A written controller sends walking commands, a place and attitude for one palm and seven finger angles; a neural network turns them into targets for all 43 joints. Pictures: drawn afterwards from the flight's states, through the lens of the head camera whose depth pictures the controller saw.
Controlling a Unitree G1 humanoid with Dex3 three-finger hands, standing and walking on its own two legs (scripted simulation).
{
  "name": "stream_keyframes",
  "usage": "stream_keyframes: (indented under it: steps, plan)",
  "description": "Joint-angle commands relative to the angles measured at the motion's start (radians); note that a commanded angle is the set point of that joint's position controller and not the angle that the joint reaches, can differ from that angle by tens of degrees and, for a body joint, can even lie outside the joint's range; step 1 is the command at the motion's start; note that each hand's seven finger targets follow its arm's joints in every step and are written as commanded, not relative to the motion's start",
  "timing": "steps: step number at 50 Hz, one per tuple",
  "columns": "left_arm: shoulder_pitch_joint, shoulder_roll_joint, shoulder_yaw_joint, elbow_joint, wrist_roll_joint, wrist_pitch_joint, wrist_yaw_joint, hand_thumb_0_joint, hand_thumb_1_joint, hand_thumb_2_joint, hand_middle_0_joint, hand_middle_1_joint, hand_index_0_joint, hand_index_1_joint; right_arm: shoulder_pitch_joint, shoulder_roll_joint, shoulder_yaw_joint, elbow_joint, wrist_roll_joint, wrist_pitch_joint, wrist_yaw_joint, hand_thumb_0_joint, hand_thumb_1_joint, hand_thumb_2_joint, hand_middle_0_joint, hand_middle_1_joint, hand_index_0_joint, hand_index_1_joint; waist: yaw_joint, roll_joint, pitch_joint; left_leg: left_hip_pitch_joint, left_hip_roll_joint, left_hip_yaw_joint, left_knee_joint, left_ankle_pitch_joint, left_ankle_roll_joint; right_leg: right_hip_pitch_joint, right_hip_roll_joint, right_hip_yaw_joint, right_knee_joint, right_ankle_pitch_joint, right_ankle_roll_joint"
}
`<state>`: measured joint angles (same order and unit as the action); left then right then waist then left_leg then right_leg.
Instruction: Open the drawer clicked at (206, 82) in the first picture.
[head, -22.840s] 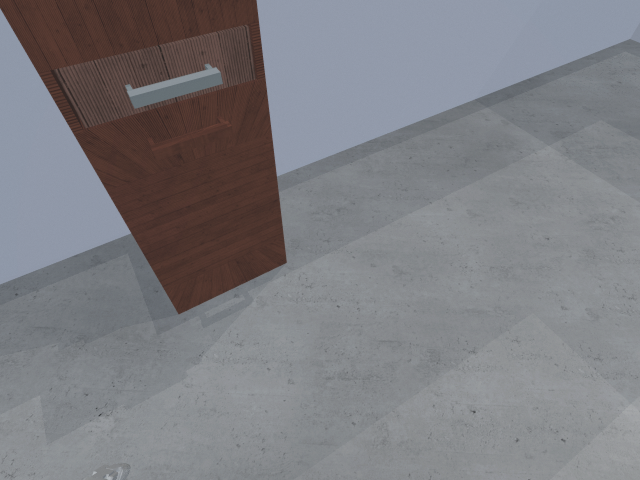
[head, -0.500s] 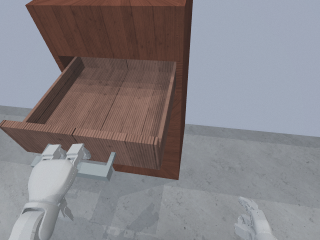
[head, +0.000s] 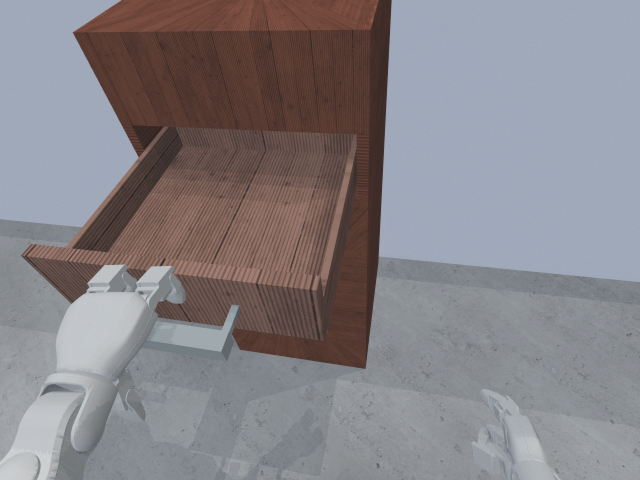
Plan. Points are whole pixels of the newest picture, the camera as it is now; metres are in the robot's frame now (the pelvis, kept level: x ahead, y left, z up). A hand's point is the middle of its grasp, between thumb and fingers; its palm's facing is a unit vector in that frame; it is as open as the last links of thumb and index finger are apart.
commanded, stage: lift the hand off the handle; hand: left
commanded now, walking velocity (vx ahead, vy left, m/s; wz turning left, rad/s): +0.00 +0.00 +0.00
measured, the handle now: (164, 319) +0.27 +0.25 +0.06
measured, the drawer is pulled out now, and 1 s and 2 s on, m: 0.29 0.29 0.29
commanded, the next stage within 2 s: draw the hand back to the body in 0.92 s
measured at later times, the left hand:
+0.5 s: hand (110, 298) +0.23 +0.25 +0.16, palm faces +0.13 -0.03 -0.99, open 13.7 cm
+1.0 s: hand (106, 269) +0.24 +0.24 +0.20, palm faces +0.13 -0.03 -0.99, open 13.8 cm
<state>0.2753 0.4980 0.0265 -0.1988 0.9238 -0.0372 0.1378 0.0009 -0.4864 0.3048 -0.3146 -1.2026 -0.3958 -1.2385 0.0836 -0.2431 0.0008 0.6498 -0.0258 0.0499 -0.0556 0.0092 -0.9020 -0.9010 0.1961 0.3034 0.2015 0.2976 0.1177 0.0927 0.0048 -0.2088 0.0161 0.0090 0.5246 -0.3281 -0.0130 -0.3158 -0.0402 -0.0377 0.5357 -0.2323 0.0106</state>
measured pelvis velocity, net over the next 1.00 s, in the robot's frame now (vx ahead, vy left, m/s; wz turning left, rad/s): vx -0.02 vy -0.01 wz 0.01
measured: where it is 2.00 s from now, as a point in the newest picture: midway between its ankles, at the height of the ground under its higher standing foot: outside the picture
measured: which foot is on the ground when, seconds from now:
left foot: down 0.00-1.00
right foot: down 0.00-1.00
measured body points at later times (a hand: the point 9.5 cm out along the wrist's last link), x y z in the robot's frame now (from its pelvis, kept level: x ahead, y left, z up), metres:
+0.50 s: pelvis -0.01 +0.00 +0.01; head +0.00 -0.05 +0.46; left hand +0.22 +0.25 +0.21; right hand +0.23 -0.19 -0.09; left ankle -0.03 +0.13 -0.73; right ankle +0.03 -0.13 -0.73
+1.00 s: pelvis -0.02 -0.01 +0.01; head -0.02 -0.06 +0.45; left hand +0.23 +0.24 +0.26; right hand +0.22 -0.20 -0.09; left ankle -0.03 +0.13 -0.73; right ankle +0.03 -0.13 -0.73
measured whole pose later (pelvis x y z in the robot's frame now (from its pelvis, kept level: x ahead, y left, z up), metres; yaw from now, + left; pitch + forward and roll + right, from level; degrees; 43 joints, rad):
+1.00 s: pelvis -0.02 -0.01 +0.01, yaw +1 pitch -3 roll +1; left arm 0.02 0.64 0.10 -0.35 0.73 0.07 -0.20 0.00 -0.49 0.30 -0.31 -1.20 -0.32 -1.20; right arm 0.08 -0.29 0.04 0.62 0.02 0.06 0.00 0.01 -0.90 -0.90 0.19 0.30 0.20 0.30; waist 0.12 0.14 0.02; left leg -0.11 0.01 0.00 0.40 -0.24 -0.02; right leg -0.21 -0.04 -0.05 0.43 -0.16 0.00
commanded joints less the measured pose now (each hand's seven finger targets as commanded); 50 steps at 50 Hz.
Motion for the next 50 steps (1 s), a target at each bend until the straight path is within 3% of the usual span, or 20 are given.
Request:
stream_keyframes:
  steps: [1, 5, 8, 14, 16, 18, 20, 23, 24, 26, 33, 36, 38, 39, 40, 42, 45, 47, 48, 50]
  plan:
    - [-0.175, 0.225, 0.178, -0.252, -0.028, -0.003, 0.03, 0.0, -0.5, 0.3, -0.3, -1.2, -0.3, -1.2, -0.149, -0.091, -0.024, -0.16, 0.003, -0.046, -0.012, 0.0, -0.9, -0.9, 0.2, 0.3, 0.2, 0.3, -0.001, -0.034, -0.192, -0.01, -0.034, 0.015, -0.108, 0.285, 0.016, 0.207, 0.031, -0.002, -0.082, 0.18, -0.023]
    - [-0.217, 0.218, 0.162, -0.265, -0.045, 0.004, 0.0, 0.0, -0.5, 0.3, -0.3, -1.2, -0.3, -1.2, -0.154, -0.092, -0.02, -0.154, 0.01, -0.04, -0.006, 0.0, -0.9, -0.9, 0.2, 0.3, 0.2, 0.3, -0.01, -0.027, -0.168, 0.001, -0.033, 0.011, -0.133, 0.283, 0.013, 0.217, 0.032, -0.003, -0.107, 0.169, -0.023]
    - [-0.241, 0.277, 0.212, -0.263, -0.053, 0.016, -0.025, 0.0, -0.5, 0.3, -0.3, -1.2, -0.3, -1.2, -0.171, -0.1, -0.013, -0.161, 0.015, -0.044, -0.007, 0.0, -0.9, -0.9, 0.2, 0.3, 0.2, 0.3, -0.002, -0.044, -0.173, 0.016, -0.03, 0.005, -0.141, 0.278, 0.015, 0.24, 0.034, 0.004, -0.121, 0.169, -0.021]
    - [-0.249, 0.256, 0.185, -0.339, -0.075, 0.02, -0.065, 0.0, -0.5, 0.3, -0.3, -1.2, -0.3, -1.2, -0.164, -0.096, -0.003, -0.171, 0.012, -0.047, 0.008, 0.0, -0.9, -0.9, 0.2, 0.3, 0.2, 0.3, 0.006, -0.018, -0.207, 0.044, -0.031, 0.008, -0.159, 0.344, 0.012, 0.285, 0.024, -0.014, -0.124, 0.211, -0.021]
    - [-0.23, 0.261, 0.185, -0.297, -0.083, 0.044, -0.086, 0.0, -0.5, 0.3, -0.3, -1.2, -0.3, -1.2, -0.168, -0.104, -0.008, -0.162, 0.019, -0.032, 0.01, 0.0, -0.9, -0.9, 0.2, 0.3, 0.2, 0.3, 0.003, -0.042, -0.136, 0.024, -0.031, 0.012, -0.178, 0.321, 0.011, 0.27, 0.029, -0.017, -0.142, 0.198, -0.018]
    - [-0.265, 0.294, 0.212, -0.292, -0.091, 0.065, -0.108, 0.0, -0.5, 0.3, -0.3, -1.2, -0.3, -1.2, -0.192, -0.105, 0.0, -0.171, 0.031, -0.032, 0.016, 0.0, -0.9, -0.9, 0.2, 0.3, 0.2, 0.3, 0.005, -0.035, -0.128, 0.018, -0.025, 0.006, -0.186, 0.286, 0.011, 0.274, 0.035, -0.004, -0.15, 0.166, -0.02]
    - [-0.278, 0.275, 0.179, -0.288, -0.093, 0.076, -0.132, 0.0, -0.5, 0.3, -0.3, -1.2, -0.3, -1.2, -0.175, -0.103, -0.003, -0.164, 0.028, -0.022, 0.02, 0.0, -0.9, -0.9, 0.2, 0.3, 0.2, 0.3, -0.001, -0.028, -0.145, 0.03, -0.031, 0.012, -0.196, 0.295, 0.015, 0.289, 0.03, -0.011, -0.153, 0.17, -0.02]
    - [-0.325, 0.329, 0.221, -0.349, -0.107, 0.082, -0.157, 0.0, -0.5, 0.3, -0.3, -1.2, -0.3, -1.2, -0.202, -0.112, 0.003, -0.186, 0.035, -0.03, 0.024, 0.0, -0.9, -0.9, 0.2, 0.3, 0.2, 0.3, 0.008, -0.007, -0.181, 0.04, -0.028, 0.004, -0.191, 0.298, 0.012, 0.309, 0.038, -0.002, -0.151, 0.179, -0.019]
    - [-0.328, 0.282, 0.172, -0.358, -0.102, 0.078, -0.169, 0.0, -0.5, 0.3, -0.3, -1.2, -0.3, -1.2, -0.188, -0.1, 0.01, -0.188, 0.026, -0.033, 0.028, 0.0, -0.9, -0.9, 0.2, 0.3, 0.2, 0.3, 0.007, -0.028, -0.199, 0.048, -0.033, 0.008, -0.19, 0.326, 0.016, 0.315, 0.027, -0.016, -0.144, 0.191, -0.02]
    - [-0.324, 0.286, 0.172, -0.364, -0.117, 0.078, -0.18, 0.0, -0.5, 0.3, -0.3, -1.2, -0.3, -1.2, -0.184, -0.107, 0.003, -0.185, 0.03, -0.027, 0.029, 0.0, -0.9, -0.9, 0.2, 0.3, 0.2, 0.3, 0.001, -0.027, -0.163, 0.045, -0.032, 0.01, -0.199, 0.309, 0.014, 0.298, 0.031, -0.018, -0.156, 0.185, -0.015]
    - [-0.358, 0.397, 0.299, -0.373, -0.152, 0.101, -0.195, 0.0, -0.5, 0.3, -0.3, -1.2, -0.3, -1.2, -0.209, -0.114, 0.009, -0.195, 0.046, -0.034, 0.047, 0.0, -0.9, -0.9, 0.2, 0.3, 0.2, 0.3, 0.021, -0.011, -0.179, 0.029, -0.027, 0.005, -0.191, 0.305, 0.011, 0.32, 0.037, 0.004, -0.149, 0.192, -0.02]
    - [-0.399, 0.353, 0.238, -0.331, -0.159, 0.114, -0.224, 0.0, -0.5, 0.3, -0.3, -1.2, -0.3, -1.2, -0.193, -0.114, 0.007, -0.183, 0.043, -0.025, 0.05, 0.0, -0.9, -0.9, 0.2, 0.3, 0.2, 0.3, 0.007, -0.037, -0.134, 0.012, -0.032, 0.012, -0.206, 0.285, 0.014, 0.294, 0.028, -0.009, -0.157, 0.165, -0.016]
    - [-0.431, 0.385, 0.268, -0.364, -0.185, 0.122, -0.24, 0.0, -0.5, 0.3, -0.3, -1.2, -0.3, -1.2, -0.22, -0.118, 0.011, -0.198, 0.057, -0.037, 0.052, 0.0, -0.9, -0.9, 0.2, 0.3, 0.2, 0.3, 0.005, -0.005, -0.159, 0.024, -0.029, 0.004, -0.194, 0.272, 0.014, 0.291, 0.038, 0.005, -0.158, 0.156, -0.018]
    - [-0.47, 0.357, 0.222, -0.364, -0.176, 0.117, -0.254, 0.0, -0.5, 0.3, -0.3, -1.2, -0.3, -1.2, -0.201, -0.112, 0.017, -0.196, 0.042, -0.042, 0.055, 0.0, -0.9, -0.9, 0.2, 0.3, 0.2, 0.3, 0.004, -0.028, -0.194, 0.027, -0.038, 0.007, -0.198, 0.276, 0.016, 0.309, 0.023, -0.005, -0.151, 0.149, -0.019]
    - [-0.449, 0.397, 0.262, -0.338, -0.18, 0.115, -0.258, 0.0, -0.5, 0.3, -0.3, -1.2, -0.3, -1.2, -0.186, -0.118, 0.005, -0.183, 0.046, -0.038, 0.051, 0.0, -0.9, -0.9, 0.2, 0.3, 0.2, 0.3, -0.002, -0.038, -0.175, 0.024, -0.034, 0.006, -0.199, 0.277, 0.017, 0.304, 0.029, -0.005, -0.155, 0.161, -0.017]
    - [-0.445, 0.385, 0.243, -0.346, -0.174, 0.117, -0.277, 0.0, -0.5, 0.3, -0.3, -1.2, -0.3, -1.2, -0.192, -0.12, 0.009, -0.199, 0.045, -0.036, 0.05, 0.0, -0.9, -0.9, 0.2, 0.3, 0.2, 0.3, 0.005, -0.049, -0.181, 0.023, -0.038, 0.012, -0.196, 0.275, 0.02, 0.301, 0.025, -0.005, -0.151, 0.161, -0.014]
    - [-0.452, 0.355, 0.219, -0.271, -0.191, 0.119, -0.3, 0.0, -0.5, 0.3, -0.3, -1.2, -0.3, -1.2, -0.177, -0.123, 0.008, -0.183, 0.055, -0.036, 0.051, 0.0, -0.9, -0.9, 0.2, 0.3, 0.2, 0.3, -0.019, -0.068, -0.11, -0.006, -0.029, 0.011, -0.205, 0.222, 0.016, 0.256, 0.03, -0.014, -0.166, 0.104, -0.012]
    - [-0.497, 0.366, 0.211, -0.307, -0.178, 0.105, -0.302, 0.0, -0.5, 0.3, -0.3, -1.2, -0.3, -1.2, -0.183, -0.126, 0.012, -0.202, 0.052, -0.039, 0.049, 0.0, -0.9, -0.9, 0.2, 0.3, 0.2, 0.3, -0.008, -0.072, -0.138, -0.001, -0.034, 0.009, -0.208, 0.198, 0.02, 0.26, 0.028, -0.011, -0.164, 0.077, -0.012]
    - [-0.507, 0.376, 0.234, -0.32, -0.189, 0.102, -0.296, 0.0, -0.5, 0.3, -0.3, -1.2, -0.3, -1.2, -0.203, -0.125, 0.014, -0.206, 0.059, -0.05, 0.048, 0.0, -0.9, -0.9, 0.2, 0.3, 0.2, 0.3, -0.007, -0.032, -0.152, 0.008, -0.032, 0.005, -0.195, 0.193, 0.02, 0.258, 0.04, 0.003, -0.169, 0.074, -0.014]
    - [-0.523, 0.402, 0.252, -0.283, -0.169, 0.083, -0.284, 0.0, -0.5, 0.3, -0.3, -1.2, -0.3, -1.2, -0.168, -0.122, 0.009, -0.188, 0.046, -0.048, 0.048, 0.0, -0.9, -0.9, 0.2, 0.3, 0.2, 0.3, -0.007, -0.058, -0.178, 0.005, -0.037, 0.006, -0.197, 0.209, 0.019, 0.284, 0.027, -0.004, -0.162, 0.083, -0.016]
